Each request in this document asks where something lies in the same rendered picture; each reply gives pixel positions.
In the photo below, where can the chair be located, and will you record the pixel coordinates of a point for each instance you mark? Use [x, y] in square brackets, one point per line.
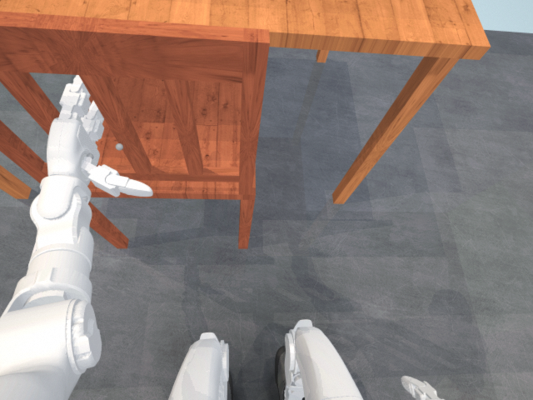
[184, 100]

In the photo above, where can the right robot thigh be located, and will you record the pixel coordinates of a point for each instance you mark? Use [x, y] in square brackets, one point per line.
[323, 373]

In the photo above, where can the robot right hand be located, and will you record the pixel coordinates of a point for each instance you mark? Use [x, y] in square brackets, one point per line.
[419, 390]

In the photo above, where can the right robot shin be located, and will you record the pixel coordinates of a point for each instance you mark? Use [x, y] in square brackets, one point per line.
[294, 387]

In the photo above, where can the robot left hand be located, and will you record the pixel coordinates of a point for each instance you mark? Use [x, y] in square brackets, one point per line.
[73, 135]

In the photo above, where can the left robot upper arm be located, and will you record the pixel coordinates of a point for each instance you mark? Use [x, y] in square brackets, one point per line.
[45, 349]

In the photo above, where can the robot left forearm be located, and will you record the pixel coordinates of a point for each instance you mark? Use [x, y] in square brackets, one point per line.
[61, 260]

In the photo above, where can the table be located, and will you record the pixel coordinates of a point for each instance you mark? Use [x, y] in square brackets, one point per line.
[440, 31]

